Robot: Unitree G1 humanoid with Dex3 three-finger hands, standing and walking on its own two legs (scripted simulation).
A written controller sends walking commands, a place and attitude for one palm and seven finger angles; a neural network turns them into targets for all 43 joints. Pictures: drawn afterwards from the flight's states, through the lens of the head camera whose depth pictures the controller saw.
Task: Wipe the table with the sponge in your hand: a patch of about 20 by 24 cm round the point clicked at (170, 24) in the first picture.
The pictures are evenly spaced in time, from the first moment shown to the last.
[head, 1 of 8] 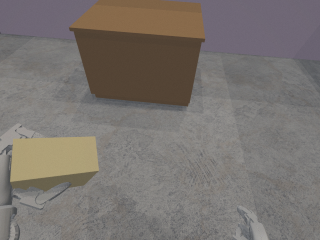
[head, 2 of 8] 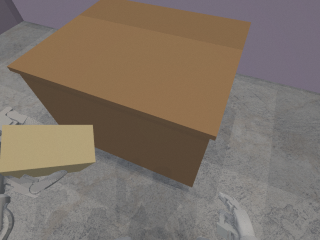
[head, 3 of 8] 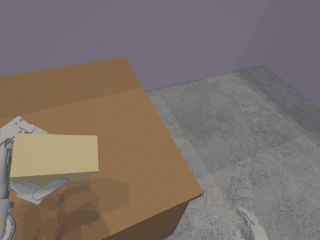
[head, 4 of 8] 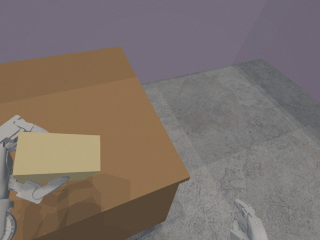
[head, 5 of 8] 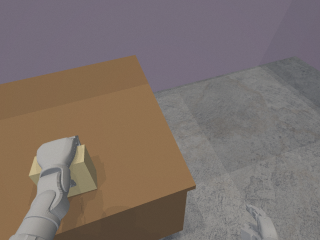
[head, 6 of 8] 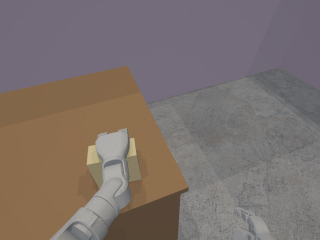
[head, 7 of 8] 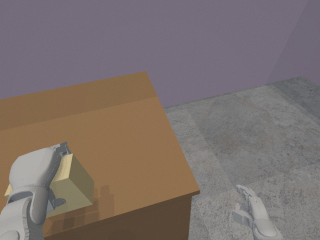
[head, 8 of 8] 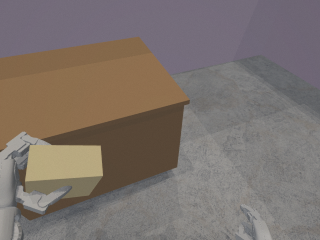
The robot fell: no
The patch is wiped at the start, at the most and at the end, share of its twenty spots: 0.00 1.00 1.00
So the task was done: no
